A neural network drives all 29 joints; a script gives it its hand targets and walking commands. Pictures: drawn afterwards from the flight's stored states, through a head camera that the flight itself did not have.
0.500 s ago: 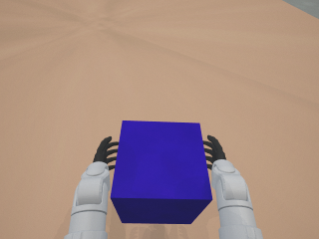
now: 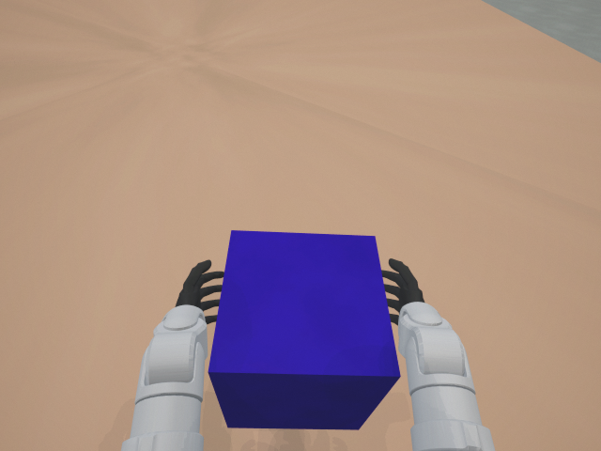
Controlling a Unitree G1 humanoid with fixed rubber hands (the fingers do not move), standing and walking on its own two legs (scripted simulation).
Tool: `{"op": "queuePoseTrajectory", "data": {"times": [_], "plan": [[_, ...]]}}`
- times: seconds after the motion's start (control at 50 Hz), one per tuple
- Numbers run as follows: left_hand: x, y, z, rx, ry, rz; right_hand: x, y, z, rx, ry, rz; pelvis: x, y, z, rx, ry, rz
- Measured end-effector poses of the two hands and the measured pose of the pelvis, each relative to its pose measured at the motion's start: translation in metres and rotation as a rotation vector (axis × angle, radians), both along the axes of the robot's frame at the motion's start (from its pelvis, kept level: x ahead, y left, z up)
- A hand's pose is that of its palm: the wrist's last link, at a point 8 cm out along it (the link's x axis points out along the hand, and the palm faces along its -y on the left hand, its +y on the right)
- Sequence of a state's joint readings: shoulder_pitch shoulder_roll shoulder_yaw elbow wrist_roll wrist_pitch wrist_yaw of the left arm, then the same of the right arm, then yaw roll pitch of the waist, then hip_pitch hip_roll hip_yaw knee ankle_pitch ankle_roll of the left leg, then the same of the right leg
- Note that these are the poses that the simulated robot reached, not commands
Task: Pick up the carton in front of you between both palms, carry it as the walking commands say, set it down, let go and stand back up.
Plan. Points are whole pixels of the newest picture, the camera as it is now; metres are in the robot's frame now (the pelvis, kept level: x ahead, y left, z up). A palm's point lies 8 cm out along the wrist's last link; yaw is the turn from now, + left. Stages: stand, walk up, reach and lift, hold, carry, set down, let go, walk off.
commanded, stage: hold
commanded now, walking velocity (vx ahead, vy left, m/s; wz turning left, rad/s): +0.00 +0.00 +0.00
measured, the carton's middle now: (298, 335) +0.30 +0.00 -0.04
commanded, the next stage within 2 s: set down in 0.16 s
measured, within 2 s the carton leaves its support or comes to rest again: neither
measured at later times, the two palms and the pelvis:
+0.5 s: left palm (209, 303) +0.31 +0.13 +0.02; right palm (419, 316) +0.29 -0.17 +0.03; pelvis -0.04 +0.01 -0.02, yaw -4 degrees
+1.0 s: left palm (228, 342) +0.37 +0.13 -0.21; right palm (379, 349) +0.35 -0.17 -0.20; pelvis -0.04 +0.01 -0.13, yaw -4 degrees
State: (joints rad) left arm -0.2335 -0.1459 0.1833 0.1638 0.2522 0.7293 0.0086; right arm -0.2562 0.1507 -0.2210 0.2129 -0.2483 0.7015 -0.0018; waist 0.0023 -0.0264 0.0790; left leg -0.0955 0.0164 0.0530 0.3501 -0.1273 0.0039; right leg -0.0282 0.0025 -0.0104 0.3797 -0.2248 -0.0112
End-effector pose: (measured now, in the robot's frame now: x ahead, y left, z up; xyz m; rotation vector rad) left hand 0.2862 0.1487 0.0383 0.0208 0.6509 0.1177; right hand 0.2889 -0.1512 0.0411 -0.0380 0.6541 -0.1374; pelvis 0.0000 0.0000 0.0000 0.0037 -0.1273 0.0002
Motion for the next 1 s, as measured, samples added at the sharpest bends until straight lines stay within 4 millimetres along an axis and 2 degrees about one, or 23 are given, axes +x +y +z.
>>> {"op": "queuePoseTrajectory", "data": {"times": [0.16,0.24,0.4,0.48,0.54,0.6,0.78,0.84,0.9,1.0], "plan": [[-0.016,-0.001,0.002,-0.003,-0.002,0.002,-0.017,-0.001,0.002,0.005,-0.002,-0.003,-0.019,-0.001,-0.003,-0.002,-0.033,-0.002],[-0.018,-0.001,0.003,-0.017,-0.006,-0.001,-0.021,-0.001,0.003,0.011,-0.007,-0.018,-0.026,0.001,-0.005,-0.004,-0.044,-0.021],[0.008,-0.011,0.000,-0.060,-0.006,-0.024,-0.010,-0.011,0.000,0.034,-0.011,-0.081,-0.037,0.007,-0.012,-0.003,-0.055,-0.060],[0.024,-0.018,-0.009,-0.051,0.012,-0.048,0.000,-0.017,-0.010,0.034,0.006,-0.101,-0.040,0.010,-0.017,-0.003,-0.025,-0.066],[0.033,-0.021,-0.028,-0.041,0.034,-0.063,0.006,-0.020,-0.028,0.023,0.030,-0.106,-0.041,0.011,-0.023,-0.002,0.025,-0.071],[0.041,-0.022,-0.057,-0.032,0.054,-0.073,0.013,-0.021,-0.056,0.005,0.052,-0.100,-0.042,0.011,-0.031,0.002,0.105,-0.074],[0.056,-0.016,-0.173,-0.011,0.042,-0.072,0.035,-0.015,-0.168,0.001,0.038,-0.084,-0.046,0.009,-0.067,0.003,0.425,-0.065],[0.062,-0.014,-0.203,-0.019,0.021,-0.061,0.043,-0.013,-0.198,0.013,0.015,-0.090,-0.044,0.008,-0.085,0.002,0.538,-0.064],[0.071,-0.015,-0.224,-0.035,-0.004,-0.053,0.050,-0.014,-0.218,0.034,-0.012,-0.105,-0.041,0.007,-0.104,0.003,0.634,-0.064],[0.085,-0.017,-0.245,-0.053,-0.022,-0.048,0.062,-0.016,-0.240,0.062,-0.033,-0.131,-0.037,0.006,-0.131,0.008,0.734,-0.067]]}}
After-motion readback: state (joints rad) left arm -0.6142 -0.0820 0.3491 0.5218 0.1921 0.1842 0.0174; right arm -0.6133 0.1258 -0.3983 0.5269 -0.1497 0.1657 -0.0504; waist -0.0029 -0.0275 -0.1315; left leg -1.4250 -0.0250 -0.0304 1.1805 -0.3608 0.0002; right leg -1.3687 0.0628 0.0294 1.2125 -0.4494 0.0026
